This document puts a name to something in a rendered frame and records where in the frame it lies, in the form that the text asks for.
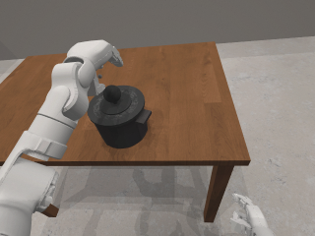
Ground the robot left forearm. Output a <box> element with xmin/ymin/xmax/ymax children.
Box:
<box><xmin>0</xmin><ymin>54</ymin><xmax>95</xmax><ymax>186</ymax></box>

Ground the table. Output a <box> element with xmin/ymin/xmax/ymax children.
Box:
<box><xmin>0</xmin><ymin>41</ymin><xmax>251</xmax><ymax>223</ymax></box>

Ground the robot left upper arm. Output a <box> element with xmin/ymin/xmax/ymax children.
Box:
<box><xmin>0</xmin><ymin>157</ymin><xmax>59</xmax><ymax>236</ymax></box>

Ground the pot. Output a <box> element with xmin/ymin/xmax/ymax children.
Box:
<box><xmin>95</xmin><ymin>108</ymin><xmax>152</xmax><ymax>148</ymax></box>

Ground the lid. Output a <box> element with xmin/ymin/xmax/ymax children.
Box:
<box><xmin>87</xmin><ymin>85</ymin><xmax>145</xmax><ymax>128</ymax></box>

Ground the robot right hand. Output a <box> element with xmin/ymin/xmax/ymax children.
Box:
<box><xmin>230</xmin><ymin>193</ymin><xmax>269</xmax><ymax>236</ymax></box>

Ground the robot right forearm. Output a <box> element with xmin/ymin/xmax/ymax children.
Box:
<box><xmin>251</xmin><ymin>226</ymin><xmax>276</xmax><ymax>236</ymax></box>

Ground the robot left hand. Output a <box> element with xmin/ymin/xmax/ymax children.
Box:
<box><xmin>67</xmin><ymin>39</ymin><xmax>124</xmax><ymax>96</ymax></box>

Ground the knob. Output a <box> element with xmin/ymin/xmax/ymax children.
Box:
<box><xmin>102</xmin><ymin>85</ymin><xmax>121</xmax><ymax>103</ymax></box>

